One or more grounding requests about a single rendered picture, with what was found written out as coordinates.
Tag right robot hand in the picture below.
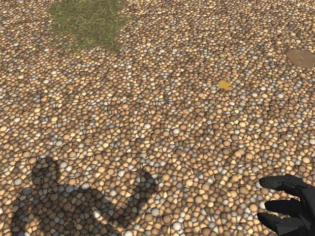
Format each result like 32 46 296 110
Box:
257 173 315 236

